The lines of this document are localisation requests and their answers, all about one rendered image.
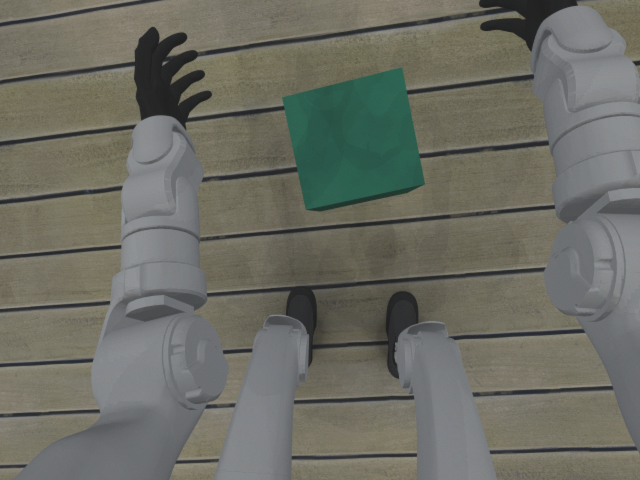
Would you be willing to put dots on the left robot upper arm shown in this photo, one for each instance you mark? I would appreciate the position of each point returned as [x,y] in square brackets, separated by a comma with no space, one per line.
[152,382]

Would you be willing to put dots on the robot left hand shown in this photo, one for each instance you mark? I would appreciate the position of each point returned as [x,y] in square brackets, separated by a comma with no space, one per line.
[155,95]

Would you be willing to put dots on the right robot forearm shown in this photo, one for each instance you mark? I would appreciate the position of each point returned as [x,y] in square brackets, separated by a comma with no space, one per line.
[591,102]

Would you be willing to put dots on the robot left foot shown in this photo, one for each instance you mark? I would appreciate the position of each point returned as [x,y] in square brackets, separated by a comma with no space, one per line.
[301,305]

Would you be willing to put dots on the left robot forearm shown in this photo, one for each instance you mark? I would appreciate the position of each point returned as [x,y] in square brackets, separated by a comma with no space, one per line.
[160,232]

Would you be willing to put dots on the robot right hand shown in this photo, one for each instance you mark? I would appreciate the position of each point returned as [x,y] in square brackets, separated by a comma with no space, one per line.
[535,12]

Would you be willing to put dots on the robot right thigh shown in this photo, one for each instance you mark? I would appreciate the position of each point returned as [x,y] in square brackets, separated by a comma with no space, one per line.
[451,443]

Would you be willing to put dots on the right robot upper arm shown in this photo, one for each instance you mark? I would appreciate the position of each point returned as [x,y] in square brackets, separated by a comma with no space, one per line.
[594,275]

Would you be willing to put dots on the carton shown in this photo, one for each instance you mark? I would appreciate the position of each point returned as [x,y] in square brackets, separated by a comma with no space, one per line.
[354,141]

